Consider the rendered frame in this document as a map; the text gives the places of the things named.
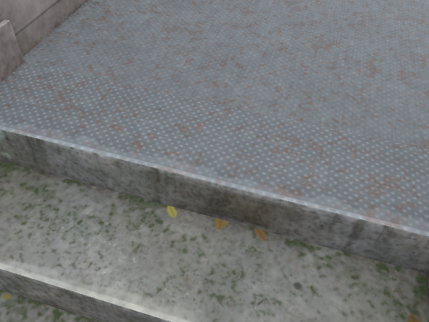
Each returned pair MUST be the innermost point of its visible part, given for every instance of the stairs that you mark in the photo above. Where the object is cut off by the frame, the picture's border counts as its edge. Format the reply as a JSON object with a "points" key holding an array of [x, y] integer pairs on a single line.
{"points": [[86, 237]]}

